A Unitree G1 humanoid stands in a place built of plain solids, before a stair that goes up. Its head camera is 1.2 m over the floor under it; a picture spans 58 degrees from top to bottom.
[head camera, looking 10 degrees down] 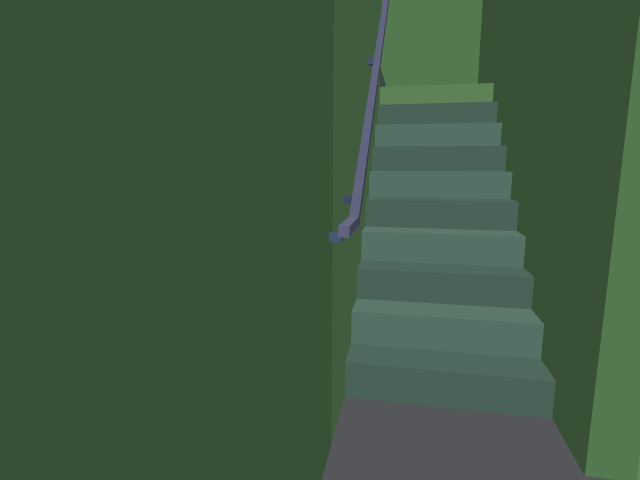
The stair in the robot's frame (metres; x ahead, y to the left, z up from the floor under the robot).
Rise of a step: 0.19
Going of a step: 0.24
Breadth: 1.00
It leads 11 degrees to the right of straight ahead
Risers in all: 10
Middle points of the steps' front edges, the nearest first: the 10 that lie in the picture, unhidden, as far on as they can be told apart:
1.99 -0.62 0.19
2.22 -0.67 0.38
2.46 -0.71 0.57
2.69 -0.76 0.76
2.93 -0.81 0.95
3.16 -0.86 1.14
3.40 -0.90 1.33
3.63 -0.95 1.52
3.87 -1.00 1.71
4.10 -1.05 1.90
